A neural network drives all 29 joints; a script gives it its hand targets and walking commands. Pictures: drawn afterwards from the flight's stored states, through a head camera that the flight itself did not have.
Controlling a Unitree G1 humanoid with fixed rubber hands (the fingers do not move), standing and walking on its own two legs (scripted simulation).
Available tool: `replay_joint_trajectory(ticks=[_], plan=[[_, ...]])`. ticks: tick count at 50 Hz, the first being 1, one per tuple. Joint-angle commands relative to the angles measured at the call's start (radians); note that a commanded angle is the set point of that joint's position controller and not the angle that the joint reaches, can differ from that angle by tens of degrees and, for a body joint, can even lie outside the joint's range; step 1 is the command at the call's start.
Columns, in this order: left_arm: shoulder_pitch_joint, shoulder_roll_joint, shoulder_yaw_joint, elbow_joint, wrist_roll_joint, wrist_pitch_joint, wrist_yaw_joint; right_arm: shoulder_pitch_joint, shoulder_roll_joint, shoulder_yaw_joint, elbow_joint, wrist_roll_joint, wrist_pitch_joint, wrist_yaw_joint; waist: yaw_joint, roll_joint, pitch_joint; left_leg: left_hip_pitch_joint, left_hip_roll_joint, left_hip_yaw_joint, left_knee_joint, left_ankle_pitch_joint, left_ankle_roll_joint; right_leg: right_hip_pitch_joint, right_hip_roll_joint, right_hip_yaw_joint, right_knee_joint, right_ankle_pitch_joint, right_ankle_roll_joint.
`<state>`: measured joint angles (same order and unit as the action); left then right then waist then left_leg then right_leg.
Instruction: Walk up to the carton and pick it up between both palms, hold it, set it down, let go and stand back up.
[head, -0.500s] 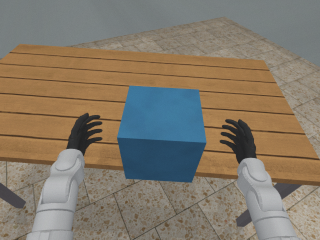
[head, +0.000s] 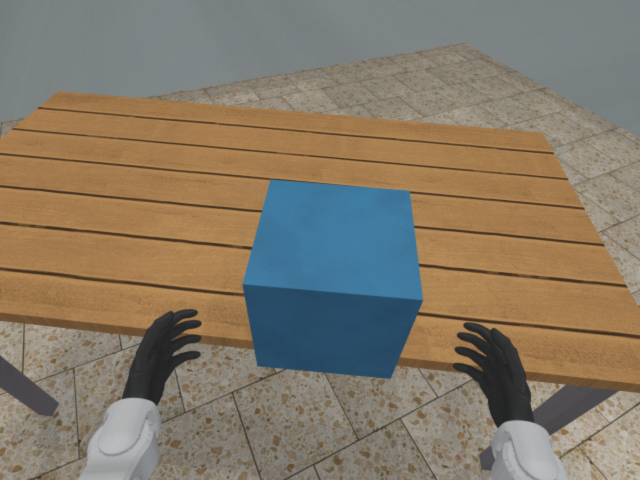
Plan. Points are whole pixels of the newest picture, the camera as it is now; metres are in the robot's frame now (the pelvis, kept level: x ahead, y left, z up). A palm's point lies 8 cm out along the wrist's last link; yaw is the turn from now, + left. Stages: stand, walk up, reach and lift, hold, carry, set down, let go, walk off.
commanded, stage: set down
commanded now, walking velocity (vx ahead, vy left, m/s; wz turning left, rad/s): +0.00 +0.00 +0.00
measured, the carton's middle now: (331, 280) +0.40 +0.01 +0.01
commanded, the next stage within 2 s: let go in 1.32 s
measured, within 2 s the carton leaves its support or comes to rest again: neither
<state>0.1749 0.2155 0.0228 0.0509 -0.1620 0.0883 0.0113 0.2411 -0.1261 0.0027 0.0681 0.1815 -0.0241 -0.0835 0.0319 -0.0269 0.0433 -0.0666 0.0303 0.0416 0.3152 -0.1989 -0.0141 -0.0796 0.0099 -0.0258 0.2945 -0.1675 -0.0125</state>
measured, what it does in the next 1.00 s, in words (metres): stands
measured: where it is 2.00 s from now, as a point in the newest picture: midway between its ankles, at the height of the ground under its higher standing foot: outside the picture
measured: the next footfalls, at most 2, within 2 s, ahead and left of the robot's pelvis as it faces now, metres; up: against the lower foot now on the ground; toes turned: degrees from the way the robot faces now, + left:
none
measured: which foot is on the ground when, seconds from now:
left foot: down 0.00-1.00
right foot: down 0.00-1.00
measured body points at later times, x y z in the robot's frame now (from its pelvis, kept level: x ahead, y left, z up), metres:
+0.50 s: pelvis +0.01 +0.00 +0.00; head +0.00 +0.01 +0.45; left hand +0.19 +0.22 -0.03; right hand +0.19 -0.20 -0.02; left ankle -0.02 +0.12 -0.75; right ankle +0.00 -0.11 -0.75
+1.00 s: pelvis +0.01 +0.00 +0.00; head +0.00 +0.01 +0.45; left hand +0.18 +0.23 -0.07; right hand +0.18 -0.22 -0.06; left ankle -0.02 +0.12 -0.75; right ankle +0.00 -0.11 -0.75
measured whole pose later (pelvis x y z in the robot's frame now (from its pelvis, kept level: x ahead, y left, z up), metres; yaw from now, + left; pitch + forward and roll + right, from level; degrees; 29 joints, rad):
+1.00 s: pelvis +0.01 +0.00 +0.00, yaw -1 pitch -5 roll +0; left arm 0.27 0.22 -0.02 0.39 -0.04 0.06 0.01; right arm 0.27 -0.15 -0.02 0.52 0.05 -0.17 0.00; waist 0.03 -0.02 0.07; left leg -0.03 0.03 0.05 0.35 -0.23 -0.01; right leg -0.05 0.01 -0.02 0.33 -0.20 -0.01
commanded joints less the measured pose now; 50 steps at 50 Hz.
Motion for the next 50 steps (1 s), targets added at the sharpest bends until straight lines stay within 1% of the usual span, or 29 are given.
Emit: replay_joint_trajectory(ticks=[1,5,7,8,10,11,13,15,16,17,18,21,22,23,24,27,29,31,32,34,37,38,40,42,43,44,46,47,50], plan=[[-0.040,0.099,0.020,-0.140,-0.002,-0.106,-0.001,-0.024,-0.074,-0.024,-0.157,-0.005,-0.077,0.008,0.004,0.039,-0.117,0.043,-0.040,-0.015,-0.009,0.309,-0.028,0.003,0.004,0.053,-0.061,0.120,-0.008],[0.025,0.092,-0.007,-0.091,-0.001,-0.185,0.004,0.038,-0.073,-0.021,-0.119,-0.011,-0.126,0.019,0.004,0.061,-0.069,0.047,-0.034,-0.020,-0.012,0.290,-0.031,-0.017,-0.001,0.057,-0.071,0.078,-0.016],[0.006,0.100,-0.022,-0.074,-0.010,-0.220,0.009,0.032,-0.065,-0.025,-0.106,-0.019,-0.149,0.024,0.003,0.059,-0.074,0.038,-0.033,-0.020,-0.010,0.269,-0.030,-0.026,-0.002,0.056,-0.065,0.058,-0.020],[0.017,0.105,-0.026,-0.054,-0.013,-0.234,0.010,0.038,-0.066,-0.026,-0.101,-0.024,-0.160,0.026,-0.004,0.047,-0.076,0.036,-0.033,-0.021,-0.007,0.255,-0.029,-0.025,-0.002,0.058,-0.063,0.058,-0.020],[0.041,0.104,-0.033,-0.020,-0.010,-0.256,0.010,0.057,-0.052,-0.022,-0.061,-0.025,-0.176,0.028,0.006,0.040,-0.055,0.024,-0.034,-0.016,-0.012,0.234,-0.022,-0.024,-0.007,0.062,-0.060,0.047,-0.019],[0.049,0.096,-0.034,-0.005,-0.002,-0.264,0.009,0.066,-0.059,-0.025,-0.035,-0.033,-0.184,0.028,-0.001,0.045,-0.049,0.029,-0.031,-0.017,-0.012,0.230,-0.026,-0.022,-0.005,0.060,-0.059,0.045,-0.023],[0.064,0.093,-0.044,0.023,0.006,-0.268,0.011,0.063,-0.062,-0.023,0.005,-0.032,-0.197,0.032,0.004,0.057,-0.037,0.034,-0.028,-0.015,-0.009,0.249,-0.029,-0.017,-0.002,0.059,-0.056,0.051,-0.026],[0.072,0.097,-0.043,0.021,0.013,-0.268,0.011,0.063,-0.067,-0.025,0.015,-0.037,-0.211,0.032,0.007,0.048,-0.048,0.034,-0.027,-0.013,-0.005,0.261,-0.033,-0.005,0.001,0.056,-0.054,0.066,-0.028],[0.063,0.099,-0.042,0.027,0.022,-0.264,0.014,0.056,-0.069,-0.030,0.042,-0.040,-0.215,0.034,0.003,0.060,-0.040,0.029,-0.026,-0.012,-0.005,0.261,-0.037,-0.008,0.000,0.054,-0.053,0.057,-0.028],[0.080,0.094,-0.044,0.042,0.026,-0.255,0.013,0.067,-0.065,-0.020,0.064,-0.037,-0.216,0.036,0.007,0.052,-0.036,0.036,-0.029,-0.008,-0.004,0.269,-0.033,-0.005,-0.002,0.057,-0.053,0.072,-0.028],[0.081,0.098,-0.039,0.020,0.027,-0.253,0.014,0.065,-0.068,-0.019,0.048,-0.033,-0.222,0.036,0.009,0.051,-0.052,0.037,-0.029,-0.007,0.001,0.279,-0.034,0.004,0.000,0.055,-0.048,0.085,-0.024],[0.119,0.081,-0.037,0.076,0.051,-0.226,0.010,0.077,-0.077,-0.016,0.118,-0.049,-0.226,0.040,0.009,0.046,-0.011,0.042,-0.029,-0.002,0.001,0.297,-0.040,0.004,0.004,0.048,-0.048,0.098,-0.024],[0.102,0.088,-0.033,0.049,0.046,-0.221,0.009,0.064,-0.079,-0.025,0.096,-0.044,-0.230,0.040,0.009,0.039,-0.028,0.047,-0.028,0.001,0.002,0.292,-0.038,0.007,0.002,0.046,-0.051,0.092,-0.024],[0.111,0.081,-0.037,0.073,0.052,-0.208,0.007,0.074,-0.087,-0.025,0.131,-0.054,-0.227,0.040,0.006,0.046,-0.016,0.045,-0.029,0.003,0.000,0.286,-0.039,0.002,0.002,0.047,-0.052,0.091,-0.024],[0.104,0.090,-0.027,0.071,0.057,-0.197,0.005,0.067,-0.087,-0.025,0.135,-0.052,-0.222,0.042,0.013,0.040,-0.019,0.045,-0.030,0.008,-0.004,0.273,-0.037,0.011,-0.001,0.047,-0.054,0.080,-0.024],[0.082,0.101,-0.027,0.068,0.059,-0.168,0.005,0.045,-0.089,-0.032,0.149,-0.064,-0.209,0.046,0.006,0.028,-0.008,0.035,-0.029,0.013,-0.010,0.245,-0.030,-0.005,-0.002,0.043,-0.052,0.064,-0.020],[0.087,0.092,-0.031,0.071,0.063,-0.157,0.009,0.045,-0.088,-0.029,0.166,-0.064,-0.205,0.050,0.009,0.046,-0.006,0.031,-0.030,0.013,-0.008,0.248,-0.031,-0.007,-0.002,0.042,-0.048,0.065,-0.022],[0.087,0.089,-0.029,0.117,0.078,-0.137,0.004,0.046,-0.092,-0.029,0.219,-0.074,-0.190,0.055,0.003,0.057,0.006,0.048,-0.029,0.015,-0.010,0.235,-0.032,-0.025,-0.006,0.039,-0.056,0.046,-0.022],[0.086,0.096,-0.029,0.102,0.076,-0.132,0.005,0.047,-0.097,-0.027,0.203,-0.071,-0.191,0.056,0.007,0.057,-0.002,0.042,-0.028,0.012,-0.009,0.237,-0.033,-0.014,-0.005,0.038,-0.053,0.049,-0.023],[0.079,0.096,-0.023,0.131,0.089,-0.114,0.003,0.034,-0.104,-0.036,0.240,-0.086,-0.183,0.059,-0.001,0.060,0.004,0.048,-0.028,0.014,-0.008,0.240,-0.035,-0.023,-0.005,0.035,-0.055,0.049,-0.023],[0.070,0.098,-0.024,0.135,0.085,-0.108,0.001,0.024,-0.103,-0.041,0.235,-0.098,-0.185,0.064,0.001,0.050,-0.013,0.032,-0.028,0.017,-0.009,0.224,-0.029,-0.023,-0.005,0.031,-0.049,0.042,-0.018],[0.066,0.097,-0.025,0.163,0.092,-0.098,0.000,0.017,-0.108,-0.042,0.270,-0.104,-0.178,0.066,-0.001,0.052,-0.001,0.030,-0.028,0.020,-0.009,0.223,-0.028,-0.027,-0.005,0.031,-0.050,0.041,-0.019],[0.058,0.097,-0.020,0.164,0.096,-0.091,0.002,0.008,-0.110,-0.045,0.267,-0.110,-0.178,0.070,-0.004,0.043,0.003,0.027,-0.028,0.020,-0.010,0.215,-0.029,-0.020,-0.003,0.029,-0.048,0.038,-0.018],[0.057,0.092,-0.019,0.197,0.102,-0.079,-0.002,0.004,-0.113,-0.046,0.295,-0.118,-0.171,0.071,-0.005,0.031,0.009,0.021,-0.026,0.021,-0.013,0.201,-0.025,-0.015,-0.005,0.027,-0.050,0.033,-0.017],[0.063,0.090,-0.017,0.228,0.110,-0.067,-0.006,0.004,-0.118,-0.047,0.325,-0.130,-0.167,0.071,-0.012,0.032,0.010,0.028,-0.029,0.023,-0.012,0.197,-0.025,-0.021,-0.006,0.031,-0.052,0.037,-0.016],[0.053,0.093,-0.012,0.211,0.113,-0.065,-0.006,-0.001,-0.117,-0.049,0.323,-0.128,-0.169,0.072,-0.005,0.044,-0.007,0.032,-0.028,0.025,-0.009,0.210,-0.026,-0.012,-0.005,0.028,-0.047,0.047,-0.015],[0.045,0.094,-0.007,0.221,0.123,-0.051,-0.006,-0.013,-0.124,-0.046,0.345,-0.131,-0.167,0.075,-0.008,0.039,-0.004,0.033,-0.027,0.025,-0.007,0.216,-0.028,-0.006,-0.003,0.024,-0.045,0.053,-0.013],[0.032,0.100,-0.006,0.200,0.118,-0.056,-0.003,-0.023,-0.119,-0.048,0.322,-0.128,-0.172,0.076,-0.006,0.037,-0.024,0.033,-0.028,0.025,-0.004,0.227,-0.025,-0.003,-0.002,0.026,-0.039,0.065,-0.011],[0.027,0.096,-0.006,0.239,0.127,-0.044,-0.002,-0.033,-0.124,-0.052,0.371,-0.144,-0.174,0.083,-0.013,0.040,-0.006,0.027,-0.027,0.028,-0.005,0.208,-0.026,-0.014,-0.001,0.022,-0.040,0.049,-0.009]])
